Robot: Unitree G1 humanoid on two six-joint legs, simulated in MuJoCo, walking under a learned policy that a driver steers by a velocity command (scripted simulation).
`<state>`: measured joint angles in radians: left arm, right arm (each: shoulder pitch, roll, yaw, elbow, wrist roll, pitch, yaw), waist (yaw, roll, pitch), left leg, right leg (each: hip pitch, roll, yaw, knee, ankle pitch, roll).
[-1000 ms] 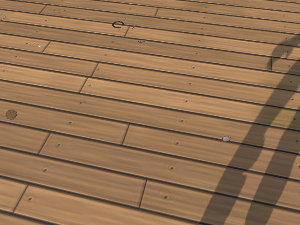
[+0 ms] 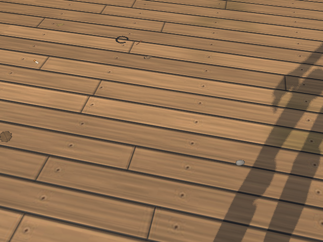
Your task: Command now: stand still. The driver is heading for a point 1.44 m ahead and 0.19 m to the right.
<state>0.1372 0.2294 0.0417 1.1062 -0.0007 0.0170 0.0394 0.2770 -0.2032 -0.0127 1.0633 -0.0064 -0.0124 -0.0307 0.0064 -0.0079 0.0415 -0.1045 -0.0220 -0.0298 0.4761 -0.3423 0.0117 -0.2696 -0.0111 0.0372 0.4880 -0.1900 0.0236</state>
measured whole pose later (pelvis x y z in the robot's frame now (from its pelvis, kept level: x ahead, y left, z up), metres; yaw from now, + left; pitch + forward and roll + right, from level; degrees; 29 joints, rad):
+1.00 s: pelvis +0.00 +0.00 +0.00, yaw -1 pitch -1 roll +0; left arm 0.20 0.19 0.03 1.12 -0.01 0.02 0.05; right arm 0.37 -0.16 0.00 1.09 0.00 -0.02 -0.04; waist 0.00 -0.01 0.04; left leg -0.12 -0.01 -0.02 0.48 -0.35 0.00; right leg -0.29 0.00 0.04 0.50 -0.20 0.02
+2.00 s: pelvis +0.19 -0.03 +0.00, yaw +0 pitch +2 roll -1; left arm 0.49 0.18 0.02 1.08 0.00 -0.08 0.01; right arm 0.08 -0.24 -0.05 0.87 0.03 -0.09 0.02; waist 0.08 0.04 0.00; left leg -0.67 0.11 0.01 0.72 -0.02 0.02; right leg 0.09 0.04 -0.05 0.16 -0.28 -0.04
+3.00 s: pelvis +0.75 -0.04 +0.01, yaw +0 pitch +1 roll -1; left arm 0.26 0.22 0.04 0.98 0.02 -0.09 -0.01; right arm 0.15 -0.26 -0.06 0.91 0.00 -0.06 -0.02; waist 0.03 0.05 0.04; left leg -0.61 0.10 -0.04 0.87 -0.18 0.00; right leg -0.18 0.06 -0.07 0.29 -0.13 -0.07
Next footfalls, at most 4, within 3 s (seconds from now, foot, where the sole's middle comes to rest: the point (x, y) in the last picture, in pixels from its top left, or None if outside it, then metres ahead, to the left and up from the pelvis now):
2.14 left None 0.48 0.11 -0.77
2.72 right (194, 180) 0.80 -0.12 -0.77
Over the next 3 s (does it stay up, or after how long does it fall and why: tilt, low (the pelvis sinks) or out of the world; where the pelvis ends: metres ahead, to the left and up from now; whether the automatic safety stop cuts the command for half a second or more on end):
stays up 0.75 -0.04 0.01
